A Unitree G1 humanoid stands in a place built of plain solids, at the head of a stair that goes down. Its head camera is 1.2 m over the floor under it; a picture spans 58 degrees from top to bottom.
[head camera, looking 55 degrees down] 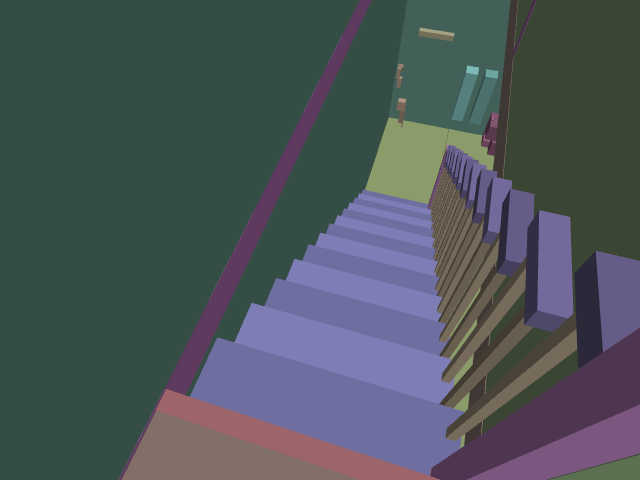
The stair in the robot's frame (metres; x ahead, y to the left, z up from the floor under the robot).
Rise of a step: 0.20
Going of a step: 0.24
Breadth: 0.83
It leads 17 degrees to the right of straight ahead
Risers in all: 14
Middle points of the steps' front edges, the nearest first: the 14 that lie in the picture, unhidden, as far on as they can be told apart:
0.22 0.02 0.00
0.45 -0.05 -0.19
0.68 -0.12 -0.39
0.91 -0.19 -0.58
1.14 -0.26 -0.78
1.37 -0.33 -0.97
1.60 -0.40 -1.17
1.83 -0.47 -1.37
2.06 -0.54 -1.56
2.29 -0.61 -1.76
2.52 -0.68 -1.95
2.75 -0.75 -2.15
2.98 -0.82 -2.34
3.21 -0.89 -2.54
